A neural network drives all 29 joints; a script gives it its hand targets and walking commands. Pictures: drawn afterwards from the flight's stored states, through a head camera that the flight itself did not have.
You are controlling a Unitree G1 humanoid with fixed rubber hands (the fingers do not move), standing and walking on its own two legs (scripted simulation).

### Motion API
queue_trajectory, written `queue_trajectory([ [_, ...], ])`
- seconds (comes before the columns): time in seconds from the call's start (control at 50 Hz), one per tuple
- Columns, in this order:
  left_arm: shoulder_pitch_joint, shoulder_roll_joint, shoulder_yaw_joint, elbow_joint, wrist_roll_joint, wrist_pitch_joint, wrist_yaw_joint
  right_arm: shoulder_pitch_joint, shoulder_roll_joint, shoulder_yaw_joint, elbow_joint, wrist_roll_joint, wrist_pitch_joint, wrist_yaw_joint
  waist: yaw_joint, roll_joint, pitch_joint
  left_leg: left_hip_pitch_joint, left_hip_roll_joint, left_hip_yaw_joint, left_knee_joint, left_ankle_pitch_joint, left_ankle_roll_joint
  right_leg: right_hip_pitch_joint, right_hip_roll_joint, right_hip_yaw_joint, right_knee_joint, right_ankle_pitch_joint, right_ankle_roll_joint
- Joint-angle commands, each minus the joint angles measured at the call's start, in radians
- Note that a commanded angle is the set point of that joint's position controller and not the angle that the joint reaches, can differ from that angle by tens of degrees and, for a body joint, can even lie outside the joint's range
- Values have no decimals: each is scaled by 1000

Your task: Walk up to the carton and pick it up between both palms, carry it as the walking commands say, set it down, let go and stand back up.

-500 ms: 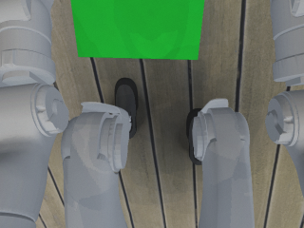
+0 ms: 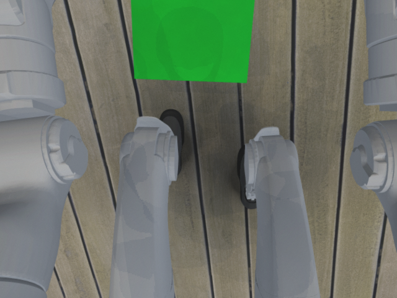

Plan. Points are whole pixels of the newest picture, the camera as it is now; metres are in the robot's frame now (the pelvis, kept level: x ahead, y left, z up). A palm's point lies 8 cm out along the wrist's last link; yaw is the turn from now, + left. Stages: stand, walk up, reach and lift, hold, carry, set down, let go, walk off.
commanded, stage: set down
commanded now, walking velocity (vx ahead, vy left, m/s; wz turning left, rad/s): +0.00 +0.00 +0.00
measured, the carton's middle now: (195, 27) +0.50 +0.07 -0.36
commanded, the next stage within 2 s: let go in 0.68 s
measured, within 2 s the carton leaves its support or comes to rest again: neither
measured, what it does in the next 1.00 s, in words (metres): rises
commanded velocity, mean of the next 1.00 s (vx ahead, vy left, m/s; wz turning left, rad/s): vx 0.00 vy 0.00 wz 0.00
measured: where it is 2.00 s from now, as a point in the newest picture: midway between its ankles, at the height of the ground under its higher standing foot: (211, 171)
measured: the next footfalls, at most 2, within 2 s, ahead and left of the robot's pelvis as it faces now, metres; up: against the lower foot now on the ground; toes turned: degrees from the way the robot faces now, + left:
none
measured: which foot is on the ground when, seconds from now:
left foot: down 0.00-1.00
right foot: down 0.00-1.00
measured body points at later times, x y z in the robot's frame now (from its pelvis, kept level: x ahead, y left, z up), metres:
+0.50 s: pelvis +0.01 +0.00 +0.13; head +0.36 +0.03 +0.39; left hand +0.57 +0.27 +0.03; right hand +0.60 -0.14 +0.04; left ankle +0.17 +0.13 -0.45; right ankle +0.08 -0.12 -0.45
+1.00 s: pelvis +0.03 +0.00 +0.19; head +0.33 +0.03 +0.51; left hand +0.44 +0.29 +0.07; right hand +0.48 -0.17 +0.08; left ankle +0.17 +0.13 -0.45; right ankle +0.08 -0.12 -0.45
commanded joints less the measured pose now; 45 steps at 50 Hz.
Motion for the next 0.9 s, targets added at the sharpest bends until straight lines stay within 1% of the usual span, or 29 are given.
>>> queue_trajectory([
  [0.0, -295, 232, -47, -392, -16, 3, -8, -258, -158, -123, -202, 23, -14, 9, -27, 22, -2231, 1345, -88, 60, -167, 456, 48, 330, 8, -75, -421, 353, 1],
  [0.1, -264, 200, -67, -442, -27, 32, -4, -235, -168, -123, -240, 32, -4, 23, -25, 53, -2292, 1510, -88, 34, -240, 570, 35, 345, 12, -76, -493, 394, 2],
  [0.12, -265, 199, -71, -447, -31, 37, -3, -244, -174, -124, -255, 32, -3, 26, -27, 49, -2291, 1538, -87, 29, -259, 576, 35, 342, 12, -80, -507, 389, 3],
  [0.14, -246, 195, -68, -442, -27, 40, -4, -230, -172, -123, -252, 33, -1, 29, -19, 53, -2276, 1542, -86, 30, -275, 591, 32, 354, 13, -75, -525, 400, 2],
  [0.16, -246, 192, -70, -455, -34, 43, -4, -240, -177, -124, -279, 33, -1, 30, -22, 43, -2292, 1558, -88, 25, -290, 604, 33, 385, 13, -73, -540, 417, 2],
  [0.22, -249, 201, -80, -479, -47, 55, -3, -233, -193, -133, -287, 35, 6, 31, -32, 47, -2309, 1619, -85, 20, -344, 625, 26, 440, 12, -70, -591, 440, 2],
  [0.24, -252, 200, -80, -477, -47, 58, -4, -233, -198, -134, -275, 31, 9, 31, -30, 46, -2294, 1614, -85, 22, -359, 615, 26, 447, 13, -68, -606, 434, 2],
  [0.3, -242, 194, -90, -445, -50, 67, -6, -219, -202, -139, -241, 25, 15, 36, -43, 46, -2254, 1633, -81, 20, -422, 594, 22, 489, 10, -65, -667, 430, 1],
  [0.32, -246, 196, -91, -443, -49, 68, -8, -218, -199, -139, -230, 24, 16, 38, -40, 53, -2247, 1640, -81, 20, -439, 589, 23, 501, 9, -61, -686, 427, 0],
  [0.38, -228, 196, -90, -397, -45, 65, -12, -212, -193, -132, -203, 22, 13, 44, -38, 37, -2214, 1650, -81, 23, -501, 572, 24, 558, 7, -55, -746, 434, 1],
  [0.4, -235, 195, -96, -416, -49, 63, -13, -217, -196, -134, -216, 20, 10, 46, -41, 41, -2227, 1676, -80, 21, -519, 579, 23, 577, 8, -55, -761, 442, 1],
  [0.42, -237, 195, -99, -392, -47, 62, -14, -216, -193, -130, -194, 23, 8, 50, -40, 41, -2203, 1680, -79, 19, -541, 568, 23, 584, 6, -54, -782, 435, 1],
  [0.44, -222, 190, -95, -375, -42, 62, -17, -220, -197, -133, -205, 18, 5, 51, -40, 31, -2204, 1680, -79, 22, -557, 566, 24, 613, 6, -54, -801, 443, 2],
  [0.46, -218, 176, -95, -313, -35, 59, -22, -216, -181, -133, -138, 6, 1, 54, -43, 28, -2116, 1641, -74, 21, -579, 535, 23, 587, 0, -54, -822, 417, 1],
  [0.52, -176, 149, -70, -167, 13, 27, -43, -191, -137, -137, -19, -20, -35, 74, -29, 30, -1929, 1553, -67, 22, -625, 481, 27, 550, -14, -43, -869, 377, -1],
  [0.54, -158, 132, -69, -134, 23, 14, -49, -193, -123, -138, -17, -25, -51, 82, -29, 27, -1911, 1554, -65, 18, -637, 485, 28, 555, -16, -44, -883, 380, -1],
  [0.58, -151, 123, -60, -164, 40, -14, -56, -216, -126, -143, -101, -42, -89, 87, -30, 11, -2030, 1614, -73, 15, -630, 597, 24, 623, -11, -53, -889, 469, 3],
  [0.6, -127, 107, -67, -114, 46, -19, -60, -201, -122, -144, -76, -53, -100, 87, -36, 11, -2017, 1617, -71, 11, -630, 614, 23, 615, -11, -55, -893, 477, 4],
  [0.64, -63, 107, -49, -76, 71, -27, -65, -161, -124, -145, -63, -76, -107, 89, -23, -5, -2036, 1620, -75, 16, -640, 594, 24, 659, -15, -52, -905, 472, 6],
  [0.66, -46, 118, -47, -102, 79, -28, -66, -128, -127, -149, -80, -88, -105, 89, -27, -6, -2090, 1651, -79, 17, -644, 610, 24, 694, -14, -51, -911, 493, 7],
  [0.7, 94, 149, -51, -186, 107, -29, -76, 44, -107, -156, -123, -119, -92, 79, -33, -7, -2221, 1733, -89, 25, -644, 667, 23, 811, -9, -48, -912, 586, 13],
  [0.72, 152, 171, -65, -252, 110, -26, -81, 127, -94, -152, -169, -122, -81, 67, -37, -1, -2292, 1774, -94, 30, -641, 682, 23, 865, -5, -49, -907, 624, 16],
  [0.74, 177, 186, -81, -288, 104, -16, -82, 169, -94, -153, -182, -126, -64, 61, -41, 8, -2275, 1784, -93, 32, -655, 659, 25, 880, -4, -48, -912, 615, 16],
  [0.76, 207, 213, -84, -436, 104, -14, -83, 218, -94, -154, -285, -126, -60, 52, -38, 22, -2368, 1860, -95, 35, -648, 750, 23, 921, 8, -49, -907, 687, 17],
  [0.78, 237, 222, -106, -552, 94, -12, -80, 261, -101, -149, -370, -119, -56, 46, -40, 48, -2412, 1922, -96, 32, -651, 800, 20, 944, 13, -44, -909, 721, 18],
  [0.8, 250, 242, -119, -689, 87, -10, -76, 286, -124, -139, -476, -112, -52, 38, -37, 64, -2465, 1982, -97, 26, -655, 823, 19, 962, 18, -41, -909, 729, 16],
  [0.82, 292, 236, -139, -786, 72, -5, -75, 341, -128, -121, -553, -102, -44, 34, -45, 73, -2490, 2033, -98, 23, -661, 833, 19, 982, 19, -39, -916, 734, 16],
  [0.84, 323, 229, -147, -837, 60, 3, -77, 378, -131, -109, -605, -95, -37, 32, -47, 74, -2472, 2063, -96, 18, -672, 825, 22, 979, 15, -34, -926, 719, 15],
  [0.88, 413, 192, -156, -849, 40, 19, -84, 467, -116, -100, -635, -99, -24, 44, -62, 41, -2347, 2033, -92, 15, -703, 748, 23, 963, 5, -28, -962, 661, 7],
])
